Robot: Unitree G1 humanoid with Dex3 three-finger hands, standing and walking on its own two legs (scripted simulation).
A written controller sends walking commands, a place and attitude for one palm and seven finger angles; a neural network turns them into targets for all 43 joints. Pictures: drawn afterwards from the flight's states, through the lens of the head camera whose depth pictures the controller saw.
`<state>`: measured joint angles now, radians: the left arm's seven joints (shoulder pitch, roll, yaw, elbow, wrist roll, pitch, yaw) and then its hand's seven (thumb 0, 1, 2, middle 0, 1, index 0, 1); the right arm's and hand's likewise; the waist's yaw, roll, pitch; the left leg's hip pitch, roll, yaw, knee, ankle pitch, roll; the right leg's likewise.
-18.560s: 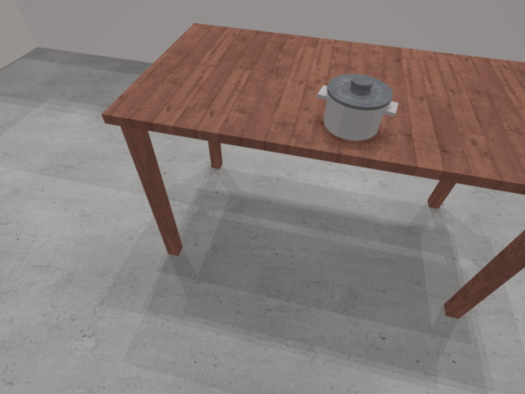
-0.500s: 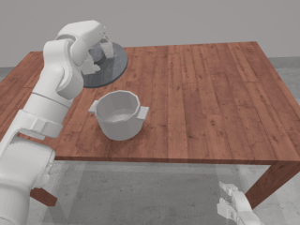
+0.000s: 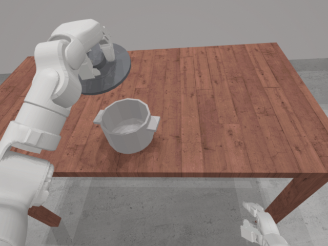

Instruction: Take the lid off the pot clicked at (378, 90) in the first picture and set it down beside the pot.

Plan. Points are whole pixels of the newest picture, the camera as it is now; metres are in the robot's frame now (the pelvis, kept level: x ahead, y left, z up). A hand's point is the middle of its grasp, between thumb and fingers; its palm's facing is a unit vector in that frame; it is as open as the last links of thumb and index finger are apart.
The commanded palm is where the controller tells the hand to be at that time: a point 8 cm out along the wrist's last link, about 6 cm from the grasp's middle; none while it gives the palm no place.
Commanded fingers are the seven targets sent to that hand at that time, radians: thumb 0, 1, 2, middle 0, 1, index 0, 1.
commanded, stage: move the lid sideways beside the pot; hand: left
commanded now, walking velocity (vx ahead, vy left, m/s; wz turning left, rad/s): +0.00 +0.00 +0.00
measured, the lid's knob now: (94, 60) +0.46 +0.18 +0.24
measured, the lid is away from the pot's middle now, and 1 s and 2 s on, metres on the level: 0.03 0.17 0.24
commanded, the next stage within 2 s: lower the lid onto the table in 1.76 s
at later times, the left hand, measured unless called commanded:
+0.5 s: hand (60, 64) +0.42 +0.24 +0.26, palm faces -0.12 -0.07 -0.99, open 7.3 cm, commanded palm +0.39 +0.25 +0.32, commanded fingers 0.00 0.52 1.12 -0.82 -0.96 -0.94 -1.04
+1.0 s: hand (35, 69) +0.42 +0.30 +0.25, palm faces -0.16 -0.06 -0.99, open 7.3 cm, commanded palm +0.40 +0.31 +0.32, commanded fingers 0.00 0.52 1.12 -0.82 -0.96 -0.94 -1.04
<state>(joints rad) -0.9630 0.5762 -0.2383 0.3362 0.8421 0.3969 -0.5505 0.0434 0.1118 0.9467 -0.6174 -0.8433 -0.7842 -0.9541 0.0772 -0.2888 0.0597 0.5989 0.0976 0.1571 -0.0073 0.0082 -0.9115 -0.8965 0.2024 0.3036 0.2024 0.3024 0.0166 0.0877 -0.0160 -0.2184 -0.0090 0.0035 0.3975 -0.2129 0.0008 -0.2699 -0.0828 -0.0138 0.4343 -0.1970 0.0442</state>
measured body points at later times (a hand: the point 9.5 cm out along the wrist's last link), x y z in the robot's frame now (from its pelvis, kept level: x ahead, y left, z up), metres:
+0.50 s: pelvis +0.00 +0.01 +0.00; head +0.03 -0.02 +0.45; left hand +0.42 +0.24 +0.31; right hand +0.19 -0.23 -0.11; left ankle -0.01 +0.12 -0.74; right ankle +0.02 -0.15 -0.74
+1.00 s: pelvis +0.00 +0.01 +0.00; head +0.04 -0.01 +0.45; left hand +0.42 +0.30 +0.30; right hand +0.18 -0.23 -0.12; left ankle -0.01 +0.12 -0.74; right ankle +0.02 -0.15 -0.74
